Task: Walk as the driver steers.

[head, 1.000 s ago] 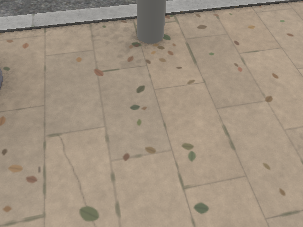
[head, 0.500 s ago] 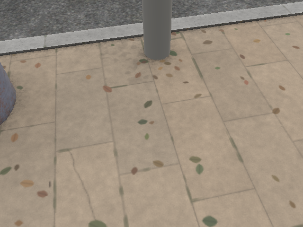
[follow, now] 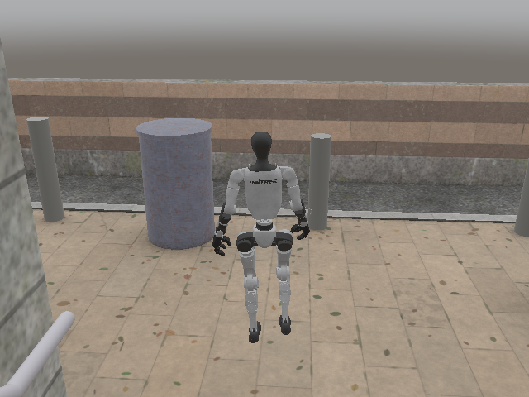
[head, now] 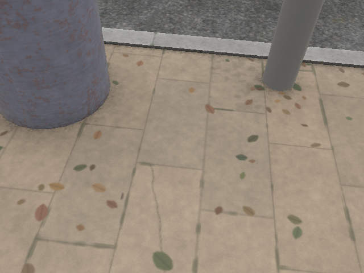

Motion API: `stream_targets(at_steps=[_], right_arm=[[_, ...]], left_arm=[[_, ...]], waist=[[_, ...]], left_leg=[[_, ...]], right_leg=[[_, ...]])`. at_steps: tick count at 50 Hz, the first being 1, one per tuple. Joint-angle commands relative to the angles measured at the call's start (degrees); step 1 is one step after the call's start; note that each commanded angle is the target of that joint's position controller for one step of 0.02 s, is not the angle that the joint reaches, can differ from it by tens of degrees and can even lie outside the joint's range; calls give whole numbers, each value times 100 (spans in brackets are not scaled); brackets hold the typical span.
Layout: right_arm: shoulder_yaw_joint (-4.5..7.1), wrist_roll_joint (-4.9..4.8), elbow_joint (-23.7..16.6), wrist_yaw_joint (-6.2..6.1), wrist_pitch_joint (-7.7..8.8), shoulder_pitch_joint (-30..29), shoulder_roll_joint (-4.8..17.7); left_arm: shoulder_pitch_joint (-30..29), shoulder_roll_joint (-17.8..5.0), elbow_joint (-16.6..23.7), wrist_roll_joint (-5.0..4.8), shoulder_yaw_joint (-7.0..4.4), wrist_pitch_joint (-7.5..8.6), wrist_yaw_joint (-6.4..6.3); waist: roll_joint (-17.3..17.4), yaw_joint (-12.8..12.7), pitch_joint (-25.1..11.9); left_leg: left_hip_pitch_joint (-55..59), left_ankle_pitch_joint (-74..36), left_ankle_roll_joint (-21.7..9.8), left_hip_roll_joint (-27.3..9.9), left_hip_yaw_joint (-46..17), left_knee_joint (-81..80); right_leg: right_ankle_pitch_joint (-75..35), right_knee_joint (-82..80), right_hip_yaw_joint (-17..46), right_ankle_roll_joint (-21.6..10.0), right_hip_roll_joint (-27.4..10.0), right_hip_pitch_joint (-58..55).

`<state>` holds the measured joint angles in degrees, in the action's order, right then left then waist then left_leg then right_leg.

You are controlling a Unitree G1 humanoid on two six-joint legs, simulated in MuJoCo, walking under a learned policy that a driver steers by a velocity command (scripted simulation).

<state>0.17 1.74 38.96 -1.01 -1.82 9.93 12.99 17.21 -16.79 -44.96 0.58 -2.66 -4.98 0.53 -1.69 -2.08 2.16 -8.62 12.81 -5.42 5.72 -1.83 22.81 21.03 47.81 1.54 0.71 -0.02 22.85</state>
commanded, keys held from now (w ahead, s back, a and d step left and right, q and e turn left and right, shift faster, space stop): e+shift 0.30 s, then w+e+shift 0.08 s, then w+q+shift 0.58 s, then w+e+shift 0.04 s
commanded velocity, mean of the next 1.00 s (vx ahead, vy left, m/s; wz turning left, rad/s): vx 0.47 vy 0.00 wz -0.05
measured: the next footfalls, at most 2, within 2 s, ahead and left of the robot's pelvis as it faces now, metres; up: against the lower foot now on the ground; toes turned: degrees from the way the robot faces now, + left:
right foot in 0.22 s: -0.01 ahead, -0.11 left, +0.00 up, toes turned -11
left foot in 0.86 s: +0.45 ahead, -0.01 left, +0.00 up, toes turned -5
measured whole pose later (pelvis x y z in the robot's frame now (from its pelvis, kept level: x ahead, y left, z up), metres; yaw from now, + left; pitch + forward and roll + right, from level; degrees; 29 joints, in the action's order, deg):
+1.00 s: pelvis +0.38 -0.05 -0.02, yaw -2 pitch +2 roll +2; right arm 3.2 1.1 43.4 1.5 1.4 15.9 18.7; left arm 17.1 -14.9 -44.0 3.0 0.5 6.3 0.7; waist -0.8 -0.9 1.0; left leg -20.9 14.5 -8.2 10.1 1.7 34.3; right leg 15.5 78.4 2.9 -1.4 -2.0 22.0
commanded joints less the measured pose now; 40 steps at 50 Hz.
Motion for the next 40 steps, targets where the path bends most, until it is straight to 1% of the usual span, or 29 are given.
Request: stream_targets(at_steps=[1,4,7,8,9,10,11,12,13,14,15,16,17,18,19,20,21,23,26,28,30,31,33,34,36,37,38,39,40], right_arm=[[344,-17,-123,-76,18,361,1128],[352,-22,-97,-101,37,230,1063],[390,-28,-61,-92,42,110,1082],[407,-46,-52,-88,37,53,1103],[425,-79,-46,-88,31,-36,1129],[448,-104,-18,-90,44,-35,1162],[433,-78,-105,-73,59,8,1050],[314,-38,-512,-94,4,-357,656],[299,44,-483,-136,-35,-439,759],[306,-17,-400,-105,-35,-344,798],[332,-64,-341,-77,0,-321,889],[367,24,-333,-9,40,-278,1035],[378,106,-265,75,45,-240,1096],[377,137,-253,152,37,-321,1092],[373,129,-282,210,45,-449,1071],[373,99,-222,254,66,-407,1054],[356,89,-158,277,102,-402,999],[322,111,-88,293,181,-495,926],[338,33,-113,321,235,-802,1032],[344,-15,-150,368,257,-935,1049],[360,-55,-170,412,284,-969,1035],[373,-58,-176,432,296,-935,1036],[384,-21,-203,475,319,-906,1056],[371,5,-250,500,329,-960,1053],[299,38,-411,570,339,-1214,966],[245,50,-520,609,336,-1390,886],[189,56,-626,637,329,-1520,796],[139,42,-682,639,321,-1465,716],[124,29,-679,618,312,-1278,702]], left_arm=[[-457,-610,520,-4,-151,139,48],[-408,-478,580,-38,-131,167,82],[-323,-408,674,-106,-134,182,103],[-259,-380,699,-118,-137,195,109],[-139,-339,704,-109,-137,223,108],[-25,-387,723,-67,-153,278,85],[136,-909,755,41,-288,349,42],[386,-1716,807,19,-494,384,50],[855,-1558,702,-29,-527,362,28],[556,-1321,728,-67,-477,318,-15],[69,-1114,823,-78,-427,244,-52],[-85,-993,865,-104,-398,206,-55],[-95,-929,898,-86,-381,206,-31],[15,-923,883,-66,-374,225,14],[130,-978,847,-47,-387,261,48],[192,-962,792,-17,-375,326,52],[319,-905,723,4,-349,404,40],[569,-820,559,27,-294,568,9],[690,-935,477,58,-287,742,17],[749,-961,427,90,-274,825,-2],[842,-973,347,129,-265,910,-43],[841,-972,311,140,-260,948,-65],[773,-923,253,138,-236,1018,-93],[735,-892,222,142,-221,1056,-97],[724,-819,119,167,-181,1125,-98],[777,-783,40,180,-158,1149,-99],[836,-771,-49,193,-139,1164,-101],[751,-786,-95,206,-121,1174,-100],[741,-844,-122,203,-116,1180,-115]], waist=[[653,394,78],[593,344,-37],[702,295,-265],[732,245,-335],[719,129,-402],[556,-3,-456],[-394,-36,-485],[-1414,-55,-235],[-733,-305,-534],[-328,-95,-345],[-99,97,-134],[-123,156,-314],[-293,89,-428],[-334,1,-392],[-356,-59,-265],[-363,-53,-174],[-375,-102,-121],[-483,-217,-61],[-538,-366,121],[-463,-402,315],[-337,-426,514],[-295,-384,582],[-231,-292,645],[-213,-269,676],[-186,-291,802],[-159,-327,879],[-141,-341,917],[-132,-228,829],[-213,-92,525]], left_leg=[[250,-1732,-793,-2040,-991,-512],[429,-2520,-846,-2144,-812,-257],[552,-3065,-736,-2163,-533,76],[542,-3079,-645,-2137,-404,243],[423,-2928,-484,-2051,-196,512],[100,-2399,-183,-1875,81,964],[-843,-948,257,-1337,569,2212],[-2642,2287,697,-108,708,3189],[-2788,2617,711,-251,-58,4141],[-2893,2085,727,-427,-238,4407],[-2900,1524,752,-562,-271,4241],[-2844,1155,769,-667,-280,3922],[-2787,903,800,-662,-206,3822],[-2872,746,829,-632,-170,3703],[-3013,653,866,-607,-159,3502],[-3173,462,891,-639,-75,3287],[-3235,220,906,-703,-8,3039],[-3281,-186,902,-828,116,2592],[-3514,-436,790,-920,175,2331],[-3778,-539,695,-900,82,2332],[-4145,-565,575,-700,-323,2501],[-4349,-594,517,-639,-484,2620],[-4623,-656,415,-655,-508,2814],[-4646,-667,361,-699,-415,2830],[-4510,-660,222,-811,-42,2657],[-4381,-619,130,-857,212,2494],[-4182,-527,14,-850,472,2306],[-3652,-388,-158,-736,754,2017],[-2896,-235,-323,-487,1076,1855]], right_leg=[[396,62,-79,-90,-5,308],[650,-110,-235,-130,-31,165],[682,-596,-407,-212,45,-172],[533,-927,-465,-256,92,-355],[147,-1475,-507,-320,160,-673],[-623,-2256,-246,-432,154,-1139],[-1568,-2929,1255,-727,-652,-1792],[-4604,-2856,3363,-1655,-2042,-2270],[-4885,-2749,3240,-2167,-2082,-2452],[-4417,-2711,2717,-2096,-1738,-2303],[-3829,-2790,2294,-1800,-1322,-2065],[-2167,-3034,2216,-1562,-969,-2128],[-657,-3272,2263,-1498,-745,-2134],[607,-3520,2455,-1495,-663,-2108],[1234,-3691,2662,-1510,-661,-2086],[1261,-3791,2613,-1503,-711,-2198],[1067,-3851,2524,-1477,-734,-2272],[723,-3975,2312,-1392,-774,-2407],[832,-4200,2160,-1317,-958,-2508],[844,-4341,2005,-1292,-1121,-2578],[697,-4415,1772,-1243,-1285,-2742],[584,-4422,1626,-1200,-1356,-2862],[302,-4451,1291,-1108,-1420,-3041],[131,-4497,1092,-1067,-1414,-3049],[-402,-4633,631,-1020,-1363,-2949],[-858,-4696,409,-1013,-1349,-2899],[-1634,-4689,184,-995,-1345,-2883],[-3082,-4466,-166,-904,-1275,-2786],[-5277,-3968,-491,-803,-1239,-2731]])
